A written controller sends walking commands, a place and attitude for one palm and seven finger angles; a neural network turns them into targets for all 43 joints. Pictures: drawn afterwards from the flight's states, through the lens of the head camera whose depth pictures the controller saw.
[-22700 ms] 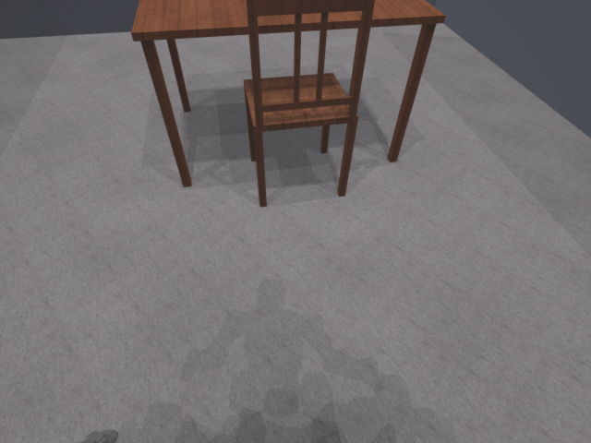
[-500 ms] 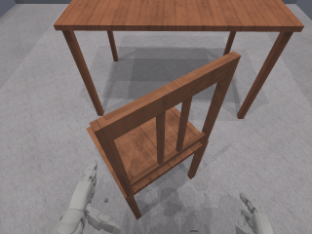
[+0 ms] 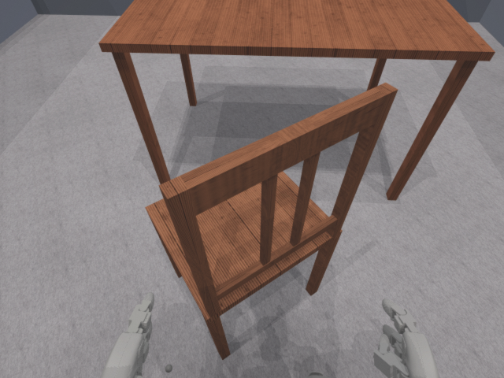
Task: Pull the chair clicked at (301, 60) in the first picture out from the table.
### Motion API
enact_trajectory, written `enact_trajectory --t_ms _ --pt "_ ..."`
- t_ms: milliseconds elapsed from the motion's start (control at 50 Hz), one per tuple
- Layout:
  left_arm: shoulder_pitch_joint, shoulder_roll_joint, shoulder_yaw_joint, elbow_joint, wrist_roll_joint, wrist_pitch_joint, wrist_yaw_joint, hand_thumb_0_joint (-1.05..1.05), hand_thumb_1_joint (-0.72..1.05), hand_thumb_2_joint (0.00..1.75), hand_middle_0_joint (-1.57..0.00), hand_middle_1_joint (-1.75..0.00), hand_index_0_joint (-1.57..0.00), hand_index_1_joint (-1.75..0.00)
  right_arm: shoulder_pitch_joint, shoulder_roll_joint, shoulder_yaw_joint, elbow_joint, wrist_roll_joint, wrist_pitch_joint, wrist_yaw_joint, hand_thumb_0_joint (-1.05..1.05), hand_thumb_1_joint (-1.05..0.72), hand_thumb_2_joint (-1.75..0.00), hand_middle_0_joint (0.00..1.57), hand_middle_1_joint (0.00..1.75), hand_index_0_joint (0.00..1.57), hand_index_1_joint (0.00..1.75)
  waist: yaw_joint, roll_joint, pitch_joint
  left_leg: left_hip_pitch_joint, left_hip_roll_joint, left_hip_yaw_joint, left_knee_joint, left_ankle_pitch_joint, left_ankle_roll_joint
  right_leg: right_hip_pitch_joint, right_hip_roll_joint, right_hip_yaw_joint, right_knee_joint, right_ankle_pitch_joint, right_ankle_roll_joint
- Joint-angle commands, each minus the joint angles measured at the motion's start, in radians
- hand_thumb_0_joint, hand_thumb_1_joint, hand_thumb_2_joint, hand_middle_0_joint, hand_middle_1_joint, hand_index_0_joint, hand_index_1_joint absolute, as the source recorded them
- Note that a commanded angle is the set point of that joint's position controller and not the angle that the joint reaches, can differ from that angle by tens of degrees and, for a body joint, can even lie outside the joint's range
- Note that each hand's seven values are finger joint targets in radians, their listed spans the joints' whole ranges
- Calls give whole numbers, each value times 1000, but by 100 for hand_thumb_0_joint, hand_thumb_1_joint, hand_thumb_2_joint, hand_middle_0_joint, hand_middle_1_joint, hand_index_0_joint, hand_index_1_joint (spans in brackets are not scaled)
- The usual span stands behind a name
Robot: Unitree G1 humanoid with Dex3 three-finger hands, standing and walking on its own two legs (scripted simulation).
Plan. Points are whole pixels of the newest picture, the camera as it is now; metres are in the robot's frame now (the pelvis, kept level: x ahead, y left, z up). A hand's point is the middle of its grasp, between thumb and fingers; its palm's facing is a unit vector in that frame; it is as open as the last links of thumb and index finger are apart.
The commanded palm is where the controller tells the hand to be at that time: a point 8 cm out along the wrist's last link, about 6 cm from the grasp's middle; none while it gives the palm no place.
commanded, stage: draw the hand back to the body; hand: left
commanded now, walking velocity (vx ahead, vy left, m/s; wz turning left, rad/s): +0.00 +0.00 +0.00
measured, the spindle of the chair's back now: (266, 224) +0.40 -0.02 -0.02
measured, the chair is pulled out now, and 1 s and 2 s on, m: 0.43 0.43 0.43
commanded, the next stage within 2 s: step back with the hand held close in 1.56 s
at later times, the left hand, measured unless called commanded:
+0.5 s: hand (115, 331) +0.18 +0.17 +0.10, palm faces +0.04 -0.99 -0.09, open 17.4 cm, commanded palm +0.14 +0.23 +0.11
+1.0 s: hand (30, 268) +0.22 +0.24 +0.18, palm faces +0.39 -0.83 -0.40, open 12.0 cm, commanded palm +0.17 +0.28 +0.20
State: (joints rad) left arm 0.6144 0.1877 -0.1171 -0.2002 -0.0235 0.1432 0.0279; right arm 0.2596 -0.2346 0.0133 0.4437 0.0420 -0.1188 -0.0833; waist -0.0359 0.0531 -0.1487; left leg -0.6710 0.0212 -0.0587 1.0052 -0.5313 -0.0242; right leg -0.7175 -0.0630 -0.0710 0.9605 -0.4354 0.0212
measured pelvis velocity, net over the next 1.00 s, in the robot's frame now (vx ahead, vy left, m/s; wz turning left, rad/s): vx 0.03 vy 0.00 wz -0.02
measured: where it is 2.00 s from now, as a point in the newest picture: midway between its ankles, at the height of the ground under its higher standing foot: outside the picture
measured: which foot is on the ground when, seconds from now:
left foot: down 0.00-1.00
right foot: down 0.00-1.00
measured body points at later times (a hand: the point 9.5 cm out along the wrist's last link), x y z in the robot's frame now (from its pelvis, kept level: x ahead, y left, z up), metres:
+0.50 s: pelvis +0.00 +0.00 +0.00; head +0.03 -0.01 +0.45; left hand +0.17 +0.22 +0.10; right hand +0.18 -0.23 -0.08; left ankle -0.02 +0.13 -0.68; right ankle +0.02 -0.14 -0.68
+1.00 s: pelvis +0.03 +0.00 +0.06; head +0.02 -0.03 +0.50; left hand +0.19 +0.28 +0.20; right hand +0.23 -0.22 -0.02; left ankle -0.02 +0.13 -0.68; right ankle +0.02 -0.14 -0.68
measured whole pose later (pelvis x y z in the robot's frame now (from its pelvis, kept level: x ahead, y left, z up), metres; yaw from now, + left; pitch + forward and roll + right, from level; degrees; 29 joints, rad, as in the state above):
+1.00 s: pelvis +0.03 +0.00 +0.06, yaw -1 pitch -2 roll -1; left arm 0.57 0.31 0.23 -0.41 -0.06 -0.02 0.17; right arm 0.20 -0.21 0.02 0.59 0.03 -0.13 -0.10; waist 0.05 0.08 -0.02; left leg -0.12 0.03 -0.02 0.52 -0.37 -0.02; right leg -0.19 -0.04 -0.06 0.52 -0.29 0.03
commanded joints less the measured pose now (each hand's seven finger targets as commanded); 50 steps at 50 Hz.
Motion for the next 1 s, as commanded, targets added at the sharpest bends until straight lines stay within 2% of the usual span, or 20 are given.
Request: enact_trajectory --t_ms 0,80,140,160,180,240,280,380,460,480,500,520,580,680,740,780,820,900,940,980 --pt "-13 55 115 -332 -117 -258 -15 0 -55 20 0 0 0 0 -64 -94 -60 -136 -7 -98 -11 0 -90 -90 20 30 20 30 1 -64 -123 -6 -45 29 -102 244 35 98 48 -24 -112 130 -32" --pt "16 66 166 -324 -150 -445 -55 0 -55 20 0 0 0 0 -70 -82 -75 -99 0 -120 12 0 -90 -90 20 30 20 30 17 -7 -118 -43 -37 24 -69 258 24 52 51 -22 -54 136 -37" --pt "16 40 142 -290 -153 -594 -117 0 -55 20 0 0 0 0 -94 -74 -83 -80 3 -124 40 0 -90 -90 20 30 20 30 15 -14 -115 -95 -32 23 -26 230 18 0 49 -16 -7 110 -39" --pt "61 56 161 -264 -157 -606 -138 0 -55 20 0 0 0 0 -109 -76 -90 -86 6 -118 46 0 -90 -90 20 30 20 30 25 -7 -128 -94 -28 27 -30 217 19 20 45 -7 -11 103 -39" --pt "123 71 180 -245 -154 -583 -154 0 -55 20 0 0 0 0 -122 -80 -93 -101 12 -107 50 0 -90 -90 20 30 20 30 41 2 -144 -83 -27 32 -50 218 21 61 47 -4 -24 103 -41" --pt "126 88 194 -348 -184 -489 -174 0 -55 20 0 0 0 0 -136 -80 -87 -147 30 -76 36 0 -90 -90 20 30 20 30 33 -8 -160 -48 -28 37 -97 186 31 123 41 -3 -73 75 -32" --pt "106 132 258 -392 -208 -450 -155 0 -55 20 0 0 0 0 -144 -78 -81 -143 32 -69 16 0 -90 -90 20 30 20 30 36 -42 -139 -50 -27 29 -109 186 36 151 44 -3 -97 65 -31" --pt "54 137 283 -451 -232 -453 -131 0 -51 22 -1 -1 -1 -1 -113 -72 -68 -114 28 -92 -1 0 -90 -90 20 30 20 30 21 -42 -98 3 -24 20 -139 230 36 163 49 -16 -135 114 -26" --pt "47 150 310 -393 -247 -431 -173 0 -37 29 -2 -4 -2 -4 -108 -80 -63 -97 35 -114 -7 0 -90 -90 20 30 20 30 14 -49 -73 45 -22 20 -177 210 36 184 44 -13 -183 93 -21" --pt "117 333 409 -374 -93 -331 -17 0 -33 31 -3 -5 -3 -5 -105 -66 -71 -120 22 -77 -31 0 -90 -90 20 30 20 30 106 13 -120 88 0 31 -240 228 19 294 14 52 -226 113 -53" --pt "121 204 311 -454 -75 -292 32 0 -30 32 -4 -5 -4 -5 -95 -48 -49 -145 15 -68 -33 0 -90 -90 20 30 20 30 60 25 -70 117 -10 41 -270 234 18 306 5 29 -245 149 -45" --pt "129 187 302 -432 -63 -257 70 0 -26 34 -4 -6 -4 -6 -108 -45 -51 -127 16 -53 -36 0 -90 -90 20 30 20 30 62 27 -24 138 -3 42 -280 243 18 314 7 20 -258 160 -45" --pt "76 212 306 -457 -40 -215 129 0 -15 39 -5 -8 -5 -8 -123 -58 -38 -113 4 -40 -44 0 -90 -90 20 30 20 30 58 -13 -1 206 0 32 -328 293 22 370 10 5 -304 213 -44" --pt "-25 268 361 -454 -26 -202 164 0 3 48 -8 -12 -8 -12 -136 -72 -30 -79 -4 -51 -51 0 -90 -90 20 30 20 30 65 -25 48 321 0 24 -423 346 22 462 13 2 -386 276 -43" --pt "-36 246 363 -429 -25 -207 159 0 14 53 -10 -14 -10 -14 -141 -68 -26 -65 -7 -54 -46 0 -90 -90 20 30 20 30 66 -1 67 390 -2 33 -476 391 21 501 17 1 -419 321 -40" --pt "-61 267 394 -416 -22 -212 161 0 21 57 -10 -16 -10 -16 -155 -71 -26 -48 -10 -60 -41 0 -90 -90 20 30 20 30 72 8 94 410 -2 34 -503 412 20 531 19 3 -447 342 -43" --pt "-43 260 411 -399 -27 -218 157 0 28 60 -12 -17 -12 -17 -161 -68 -27 -36 -13 -60 -34 0 -90 -90 20 30 20 30 78 -13 96 440 3 38 -529 450 21 560 23 3 -461 377 -42" --pt "-67 279 456 -422 -26 -235 154 0 43 67 -13 -20 -13 -20 -171 -65 -28 -18 -19 -69 -18 0 -90 -90 20 30 20 30 86 21 86 487 6 49 -562 536 20 618 23 8 -486 455 -43" --pt "-88 292 482 -424 -31 -240 151 0 50 71 -15 -22 -15 -22 -174 -66 -33 -12 -21 -65 -13 0 -90 -90 20 30 20 30 86 -4 82 512 10 55 -573 558 22 630 26 10 -499 482 -39" --pt "-117 315 515 -426 -31 -243 152 0 57 74 -16 -23 -16 -23 -185 -69 -33 -2 -22 -65 -10 0 -90 -90 20 30 20 30 90 27 94 518 10 55 -584 562 18 644 28 13 -515 483 -42"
